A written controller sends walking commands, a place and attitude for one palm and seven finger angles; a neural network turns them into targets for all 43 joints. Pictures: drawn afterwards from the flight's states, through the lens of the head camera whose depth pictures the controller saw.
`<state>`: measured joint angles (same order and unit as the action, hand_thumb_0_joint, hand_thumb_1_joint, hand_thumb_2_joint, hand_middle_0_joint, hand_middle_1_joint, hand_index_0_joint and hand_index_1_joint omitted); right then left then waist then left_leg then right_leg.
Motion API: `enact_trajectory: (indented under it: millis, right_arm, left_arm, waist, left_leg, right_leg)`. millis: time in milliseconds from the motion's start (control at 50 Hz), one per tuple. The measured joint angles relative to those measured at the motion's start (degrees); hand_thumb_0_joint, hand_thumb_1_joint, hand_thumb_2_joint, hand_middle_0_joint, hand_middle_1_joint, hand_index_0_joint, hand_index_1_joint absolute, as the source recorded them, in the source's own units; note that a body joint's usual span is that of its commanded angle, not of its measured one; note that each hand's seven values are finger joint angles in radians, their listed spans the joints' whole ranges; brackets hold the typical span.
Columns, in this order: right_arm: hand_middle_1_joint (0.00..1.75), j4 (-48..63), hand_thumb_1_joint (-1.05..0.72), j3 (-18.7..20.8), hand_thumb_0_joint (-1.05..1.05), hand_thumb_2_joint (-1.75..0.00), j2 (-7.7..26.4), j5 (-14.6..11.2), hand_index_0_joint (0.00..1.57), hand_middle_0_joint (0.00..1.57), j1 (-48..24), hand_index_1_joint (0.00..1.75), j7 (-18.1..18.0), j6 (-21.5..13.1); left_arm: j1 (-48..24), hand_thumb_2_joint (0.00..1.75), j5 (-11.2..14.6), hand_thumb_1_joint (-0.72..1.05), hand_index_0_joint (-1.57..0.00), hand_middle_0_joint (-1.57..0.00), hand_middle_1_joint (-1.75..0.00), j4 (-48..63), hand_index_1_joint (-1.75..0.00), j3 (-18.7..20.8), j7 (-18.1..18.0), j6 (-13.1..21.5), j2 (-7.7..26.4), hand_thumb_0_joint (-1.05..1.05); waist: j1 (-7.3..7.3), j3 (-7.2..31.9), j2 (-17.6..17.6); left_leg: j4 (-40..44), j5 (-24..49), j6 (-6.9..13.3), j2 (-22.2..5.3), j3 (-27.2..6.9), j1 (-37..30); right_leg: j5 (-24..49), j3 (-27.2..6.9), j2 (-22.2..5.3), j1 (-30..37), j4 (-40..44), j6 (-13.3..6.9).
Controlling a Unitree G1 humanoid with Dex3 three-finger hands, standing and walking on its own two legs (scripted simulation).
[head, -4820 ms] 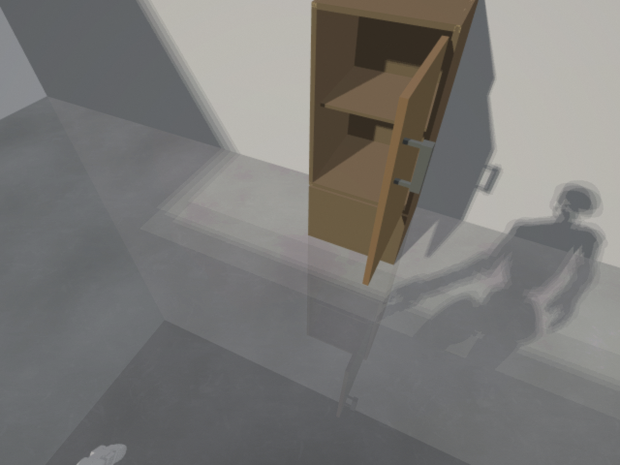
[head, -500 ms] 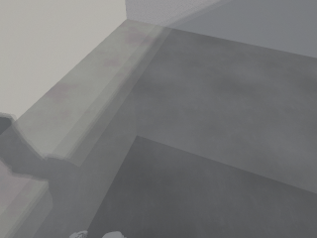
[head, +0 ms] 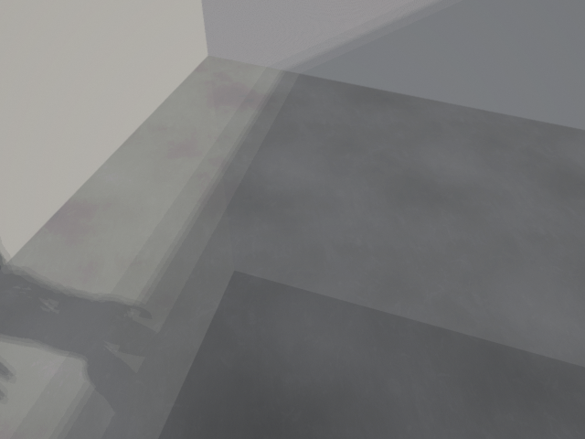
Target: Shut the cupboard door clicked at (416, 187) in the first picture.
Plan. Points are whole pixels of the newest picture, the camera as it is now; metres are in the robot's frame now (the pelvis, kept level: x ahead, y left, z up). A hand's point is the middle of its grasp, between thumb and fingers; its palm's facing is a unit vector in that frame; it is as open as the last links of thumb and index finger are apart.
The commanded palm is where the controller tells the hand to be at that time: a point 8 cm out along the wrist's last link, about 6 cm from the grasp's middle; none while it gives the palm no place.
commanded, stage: walk around to get in front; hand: left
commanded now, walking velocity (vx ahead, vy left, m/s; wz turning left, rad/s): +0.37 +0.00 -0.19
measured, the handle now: out of the picture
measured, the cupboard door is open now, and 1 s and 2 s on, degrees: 88 88 88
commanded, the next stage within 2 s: walk to a spot facing it in 1.10 s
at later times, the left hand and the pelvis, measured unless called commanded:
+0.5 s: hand (249, 326) +0.33 +0.10 -0.16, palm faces -0.07 -0.97 -0.21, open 7.3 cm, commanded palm none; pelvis +0.21 -0.07 +0.00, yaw -5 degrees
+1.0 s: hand (242, 322) +0.34 +0.12 -0.18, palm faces +0.08 -0.99 -0.11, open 7.4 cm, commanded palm none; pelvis +0.43 -0.03 -0.01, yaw -2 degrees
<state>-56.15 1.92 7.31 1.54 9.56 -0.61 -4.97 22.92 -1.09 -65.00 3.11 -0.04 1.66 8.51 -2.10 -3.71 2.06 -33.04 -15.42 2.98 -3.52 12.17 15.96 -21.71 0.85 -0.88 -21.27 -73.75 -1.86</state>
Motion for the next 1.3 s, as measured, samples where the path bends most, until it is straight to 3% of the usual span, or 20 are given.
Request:
enact_trajectory:
  millis: [80, 160, 260, 340, 380, 400, 440, 480, 540, 620, 700, 820, 900, 920, 960, 1000, 1040, 1180, 1240, 1300]
  right_arm:
    - [0.30, -2.5, -0.95, 1.7, -0.02, -0.90, 1.7, -0.4, 0.21, 0.21, 5.1, 0.30, -1.2, -0.1]
    - [0.30, -5.5, -0.94, 1.5, -0.01, -0.90, 2.1, -0.4, 0.20, 0.20, 10.2, 0.30, -0.9, 0.7]
    - [0.30, -7.5, -0.92, 1.2, 0.00, -0.90, 1.3, 0.0, 0.20, 0.20, 14.6, 0.30, -0.5, 1.1]
    - [0.30, -8.7, -0.91, 1.0, 0.00, -0.90, 0.5, 0.4, 0.20, 0.20, 17.1, 0.30, -0.2, 1.5]
    - [0.30, -9.6, -0.91, 0.8, 0.01, -0.90, 0.0, 0.3, 0.20, 0.20, 18.6, 0.30, 0.0, 1.9]
    - [0.30, -10.3, -0.91, 0.7, 0.01, -0.90, -0.2, 0.0, 0.20, 0.20, 18.9, 0.30, 0.2, 2.2]
    - [0.30, -10.9, -0.91, 0.5, 0.01, -0.90, -0.6, -0.4, 0.20, 0.20, 17.9, 0.30, 0.6, 3.5]
    - [0.30, -10.8, -0.91, 0.7, 0.01, -0.90, -0.8, -0.6, 0.20, 0.20, 16.3, 0.30, 0.8, 4.1]
    - [0.30, -9.2, -0.91, 1.3, 0.01, -0.90, -0.3, -0.3, 0.20, 0.20, 13.1, 0.30, 0.6, 4.2]
    - [0.30, -6.0, -0.91, 2.0, 0.01, -0.90, 0.8, 0.1, 0.20, 0.20, 8.4, 0.30, 0.6, 4.1]
    - [0.30, -4.1, -0.93, 2.8, 0.02, -0.90, 3.0, 0.2, 0.20, 0.20, 4.8, 0.30, 0.8, 4.5]
    - [0.30, -2.1, -0.93, 2.5, 0.01, -0.90, 3.8, 0.0, 0.20, 0.20, 0.2, 0.30, 2.1, 4.4]
    - [0.30, -0.8, -0.92, 1.8, 0.01, -0.90, 3.1, 0.1, 0.20, 0.20, -2.0, 0.30, 2.2, 3.3]
    - [0.30, -0.4, -0.92, 1.7, 0.01, -0.90, 3.0, 0.3, 0.20, 0.20, -2.3, 0.30, 2.1, 2.5]
    - [0.30, 0.1, -0.91, 1.5, 0.01, -0.90, 2.5, 0.4, 0.20, 0.20, -2.6, 0.30, 1.5, 1.1]
    - [0.30, -0.3, -0.91, 1.2, 0.01, -0.90, 1.7, 0.1, 0.20, 0.20, -1.8, 0.30, 1.0, 0.9]
    - [0.30, -1.1, -0.91, 1.1, 0.00, -0.90, 0.7, -0.1, 0.20, 0.20, -0.2, 0.30, 0.4, 0.8]
    - [0.30, -4.4, -0.95, 1.9, -0.01, -0.90, 1.9, -0.2, 0.21, 0.21, 5.9, 0.30, -0.8, 0.8]
    - [0.30, -5.8, -0.94, 1.7, -0.01, -0.90, 1.6, -0.1, 0.20, 0.20, 8.4, 0.30, -0.5, 1.3]
    - [0.30, -6.8, -0.93, 1.3, 0.00, -0.90, 0.8, -0.1, 0.20, 0.20, 10.4, 0.30, -0.3, 1.7]
  left_arm:
    - [-3.9, 0.90, -0.8, 0.91, -0.20, -0.20, -0.30, 3.0, -0.30, 0.9, 0.3, -1.0, 0.6, 0.01]
    - [-7.8, 0.90, -1.1, 0.92, -0.19, -0.20, -0.30, 5.4, -0.30, 1.8, 0.4, -1.7, 1.4, 0.01]
    - [-11.6, 0.90, -1.0, 0.93, -0.19, -0.19, -0.30, 6.4, -0.30, 1.7, 1.1, -2.2, 2.3, 0.01]
    - [-14.3, 0.90, -0.9, 0.93, -0.19, -0.19, -0.30, 6.8, -0.30, 1.3, 1.3, -1.7, 2.2, 0.01]
    - [-15.1, 0.90, -1.0, 0.92, -0.19, -0.19, -0.30, 7.3, -0.30, 1.1, 1.4, -0.6, 2.2, 0.01]
    - [-15.5, 0.90, -1.1, 0.92, -0.19, -0.19, -0.30, 7.4, -0.30, 1.0, 1.3, 0.4, 2.1, 0.01]
    - [-15.9, 0.90, -0.8, 0.92, -0.19, -0.19, -0.30, 7.5, -0.30, 0.8, 0.9, 2.0, 1.5, 0.01]
    - [-15.1, 0.90, -0.3, 0.92, -0.20, -0.20, -0.30, 7.3, -0.30, 0.6, 0.6, 2.3, 0.9, 0.00]
    - [-12.5, 0.90, 0.3, 0.93, -0.20, -0.20, -0.30, 6.3, -0.30, 0.9, -0.7, 2.6, 0.1, -0.01]
    - [-8.5, 0.90, -0.2, 0.96, -0.20, -0.20, -0.30, 4.4, -0.30, 0.5, -1.1, 3.0, 0.7, -0.01]
    - [-4.5, 0.90, -0.4, 0.94, -0.20, -0.20, -0.30, 2.3, -0.30, -0.3, -0.9, 3.1, -0.2, -0.01]
    - [0.2, 0.90, -0.6, 0.92, -0.20, -0.20, -0.30, -0.2, -0.30, -1.2, -0.9, 3.1, -1.3, 0.00]
    - [3.0, 0.90, -0.6, 0.92, -0.20, -0.20, -0.30, -1.8, -0.30, -1.3, -0.8, 2.5, -1.6, 0.00]
    - [3.6, 0.90, -0.5, 0.91, -0.20, -0.20, -0.30, -2.2, -0.30, -1.2, -0.7, 2.2, -1.8, 0.00]
    - [2.9, 0.90, 0.0, 0.91, -0.20, -0.20, -0.30, -2.7, -0.30, -1.2, -0.2, 1.0, -1.8, 0.01]
    - [1.5, 0.90, 0.1, 0.91, -0.20, -0.20, -0.30, -2.6, -0.30, -1.0, 0.0, 0.3, -1.3, 0.01]
    - [-0.5, 0.90, -0.2, 0.91, -0.20, -0.20, -0.30, -1.8, -0.30, -0.3, 0.3, 0.0, -0.6, 0.01]
    - [-7.4, 0.90, -0.9, 0.91, -0.19, -0.19, -0.30, 4.0, -0.30, 1.4, 0.2, -1.3, 1.3, 0.01]
    - [-9.9, 0.90, -0.9, 0.92, -0.19, -0.19, -0.30, 5.6, -0.30, 1.5, 0.4, -1.7, 1.5, 0.00]
    - [-12.6, 0.90, -0.7, 0.92, -0.19, -0.19, -0.30, 6.6, -0.30, 1.2, 0.2, -1.6, 1.6, 0.00]
  waist:
    - [0.71, 1.4, 0.2]
    - [0.94, 2.6, 0.5]
    - [2.91, 2.0, -0.8]
    - [5.07, 0.8, -2.3]
    - [5.41, 0.4, -3.0]
    - [5.11, 0.2, -3.5]
    - [4.79, -0.5, -3.8]
    - [4.43, -0.3, -3.5]
    - [3.73, 1.2, -3.6]
    - [3.38, 3.1, -4.0]
    - [2.77, 3.9, -4.3]
    - [0.38, 2.3, -3.0]
    - [-1.00, 0.8, -1.3]
    - [-0.83, 0.4, -1.2]
    - [-0.56, -0.8, -0.8]
    - [-0.43, -1.0, -0.7]
    - [-0.04, -0.7, -0.6]
    - [0.81, 1.7, -0.8]
    - [1.50, 2.1, -1.2]
    - [3.35, 1.5, -1.7]
  left_leg:
    - [5.8, 0.1, 0.0, 0.6, 1.1, -5.7]
    - [10.3, -0.4, -0.7, 1.2, 2.1, -10.2]
    - [13.3, -2.4, -2.4, 0.8, 3.4, -15.1]
    - [12.0, -6.2, -4.8, -0.6, 4.7, -17.9]
    - [7.6, -9.9, -6.0, -2.2, 4.8, -18.0]
    - [2.0, -11.8, -5.9, -3.8, 4.5, -16.4]
    - [-16.7, -14.1, -4.5, -4.1, -1.3, -9.1]
    - [-31.5, -11.0, -3.3, -3.2, -5.5, -1.6]
    - [-37.5, -4.1, -3.0, -4.0, -7.6, 7.2]
    - [-33.4, 1.3, -4.0, -5.3, -8.3, 15.2]
    - [-25.7, 5.5, -4.8, -6.0, -7.6, 18.7]
    - [-10.7, 7.4, -3.9, -5.4, -5.8, 16.2]
    - [-3.3, 4.7, -1.9, -2.9, -3.8, 10.4]
    - [-2.1, 6.4, -0.5, -2.2, -3.4, 9.0]
    - [-5.5, 3.8, 0.9, -1.5, -2.6, 8.6]
    - [-4.7, 1.4, 1.0, -0.9, -1.4, 5.9]
    - [-1.3, 1.5, 0.4, -0.1, -0.5, 2.5]
    - [9.3, 2.3, 0.3, 1.7, 2.0, -6.9]
    - [11.6, 1.5, -0.5, 1.6, 2.9, -10.0]
    - [11.4, -0.2, -1.6, 1.1, 2.7, -11.7]
  right_leg:
    - [6.2, -0.3, -3.5, -9.0, 1.9, 1.1]
    - [12.1, 0.0, -5.9, -13.6, 8.3, 2.4]
    - [13.4, 3.3, -6.6, -12.0, 23.8, 2.9]
    - [10.6, 5.8, -4.7, -7.7, 34.6, 1.6]
    - [10.6, 7.2, -2.9, -3.8, 39.7, 0.3]
    - [12.4, 7.7, -2.1, -3.0, 39.9, -1.2]
    - [9.5, 8.3, -1.6, -2.6, 36.5, -2.5]
    - [7.1, 8.7, -1.3, 0.2, 37.5, -2.6]
    - [7.5, 9.4, -0.4, 5.6, 43.1, -2.1]
    - [7.7, 10.3, 0.8, 11.4, 49.2, -2.1]
    - [6.4, 11.3, 1.4, 16.2, 52.7, -1.4]
    - [2.4, 12.5, 1.4, 22.2, 54.3, 0.6]
    - [-3.0, 12.4, -0.6, 24.1, 49.8, 2.8]
    - [-5.1, 12.2, -1.8, 22.6, 44.6, 3.0]
    - [-7.0, 8.0, -2.8, 15.5, 25.6, 2.2]
    - [-5.3, 4.7, -2.9, 7.9, 10.1, 1.5]
    - [-1.1, 3.6, -3.7, 1.4, 3.3, 1.4]
    - [8.4, 2.2, -6.5, -10.9, 9.9, 2.7]
    - [10.7, 2.9, -7.1, -11.1, 18.1, 3.2]
    - [10.9, 3.8, -7.0, -8.3, 28.5, 3.7]
